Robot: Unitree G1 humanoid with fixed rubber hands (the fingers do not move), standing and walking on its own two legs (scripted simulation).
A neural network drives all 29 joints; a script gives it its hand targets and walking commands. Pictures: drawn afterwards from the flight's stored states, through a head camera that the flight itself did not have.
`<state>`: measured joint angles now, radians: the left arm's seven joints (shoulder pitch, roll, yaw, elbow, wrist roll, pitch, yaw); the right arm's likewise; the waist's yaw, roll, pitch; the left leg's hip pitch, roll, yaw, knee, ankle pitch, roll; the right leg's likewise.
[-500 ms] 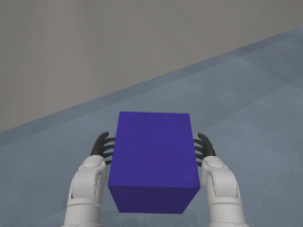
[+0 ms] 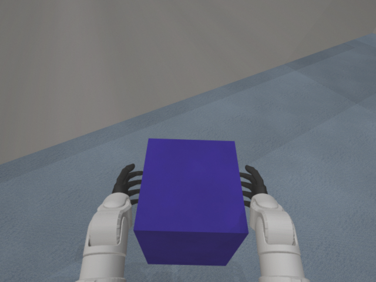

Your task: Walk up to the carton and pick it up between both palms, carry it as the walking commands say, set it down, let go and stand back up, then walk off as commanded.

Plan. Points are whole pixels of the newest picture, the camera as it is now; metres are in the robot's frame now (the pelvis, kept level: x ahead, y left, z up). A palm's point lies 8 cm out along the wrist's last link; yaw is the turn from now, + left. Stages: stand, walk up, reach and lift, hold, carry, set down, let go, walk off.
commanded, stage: carry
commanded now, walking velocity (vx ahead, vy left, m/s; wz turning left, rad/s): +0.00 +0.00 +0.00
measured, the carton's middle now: (189, 205) +0.31 +0.00 -0.03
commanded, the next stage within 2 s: none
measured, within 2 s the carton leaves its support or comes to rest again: neither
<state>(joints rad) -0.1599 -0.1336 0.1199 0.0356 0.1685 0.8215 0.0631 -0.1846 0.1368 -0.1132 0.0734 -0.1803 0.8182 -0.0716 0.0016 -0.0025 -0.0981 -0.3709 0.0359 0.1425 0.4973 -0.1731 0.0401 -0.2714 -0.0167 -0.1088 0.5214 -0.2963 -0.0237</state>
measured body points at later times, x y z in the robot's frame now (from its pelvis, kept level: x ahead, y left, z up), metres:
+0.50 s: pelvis -0.03 -0.01 -0.01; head -0.02 -0.01 +0.44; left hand +0.28 +0.09 +0.06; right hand +0.23 -0.20 +0.05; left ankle +0.00 +0.13 -0.69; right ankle -0.01 -0.10 -0.73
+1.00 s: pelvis -0.08 +0.01 -0.01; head -0.05 +0.00 +0.44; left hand +0.25 +0.00 +0.06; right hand +0.11 -0.26 +0.05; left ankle -0.04 +0.15 -0.71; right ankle -0.11 -0.08 -0.74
